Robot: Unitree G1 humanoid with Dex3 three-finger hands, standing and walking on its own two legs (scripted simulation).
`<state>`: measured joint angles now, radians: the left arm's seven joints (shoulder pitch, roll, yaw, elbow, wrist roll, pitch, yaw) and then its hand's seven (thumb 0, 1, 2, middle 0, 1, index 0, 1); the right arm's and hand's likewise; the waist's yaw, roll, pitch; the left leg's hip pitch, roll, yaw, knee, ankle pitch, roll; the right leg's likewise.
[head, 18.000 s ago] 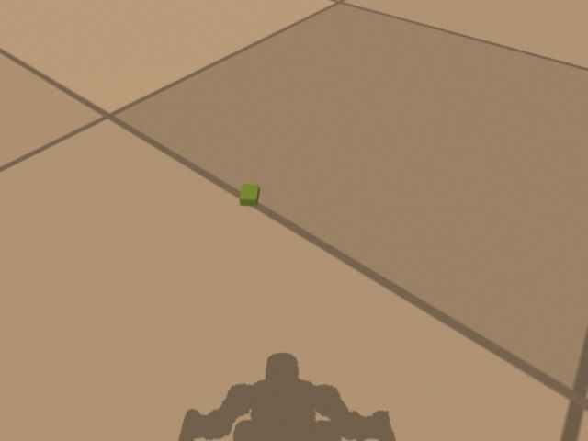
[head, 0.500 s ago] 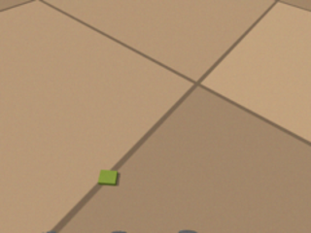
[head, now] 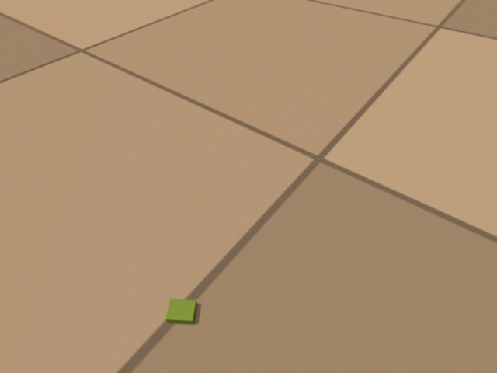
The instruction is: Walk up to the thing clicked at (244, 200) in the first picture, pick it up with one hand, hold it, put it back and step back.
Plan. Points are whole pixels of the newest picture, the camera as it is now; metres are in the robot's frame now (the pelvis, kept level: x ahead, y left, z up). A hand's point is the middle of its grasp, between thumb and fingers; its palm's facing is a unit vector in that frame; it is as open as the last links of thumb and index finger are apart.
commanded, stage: stand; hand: left
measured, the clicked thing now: (182, 311) +0.50 +0.29 -0.76
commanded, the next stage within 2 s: none
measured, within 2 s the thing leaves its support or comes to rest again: neither
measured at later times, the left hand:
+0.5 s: hand out of the picture +0.07 +0.26 -0.16, palm faces -0.04 -0.94 -0.34, open 7.4 cm
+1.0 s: hand out of the picture +0.09 +0.27 -0.15, palm faces -0.02 -0.94 -0.35, open 7.4 cm
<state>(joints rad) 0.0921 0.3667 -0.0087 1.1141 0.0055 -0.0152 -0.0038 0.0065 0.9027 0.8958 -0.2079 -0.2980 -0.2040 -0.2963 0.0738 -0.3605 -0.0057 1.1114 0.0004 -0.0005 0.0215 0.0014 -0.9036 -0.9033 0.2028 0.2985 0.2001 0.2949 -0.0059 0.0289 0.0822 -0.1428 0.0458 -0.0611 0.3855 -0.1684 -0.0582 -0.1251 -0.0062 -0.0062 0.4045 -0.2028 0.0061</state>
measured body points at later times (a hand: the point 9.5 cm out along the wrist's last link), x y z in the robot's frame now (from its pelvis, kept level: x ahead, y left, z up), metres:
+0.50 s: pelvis +0.00 +0.01 +0.00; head +0.01 +0.01 +0.45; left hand +0.07 +0.31 -0.13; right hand +0.05 -0.30 -0.13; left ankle +0.03 +0.16 -0.74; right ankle +0.02 -0.12 -0.74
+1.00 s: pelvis +0.01 +0.01 +0.00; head +0.02 +0.01 +0.45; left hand +0.09 +0.32 -0.13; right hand +0.10 -0.29 -0.13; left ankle +0.03 +0.16 -0.74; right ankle +0.02 -0.12 -0.74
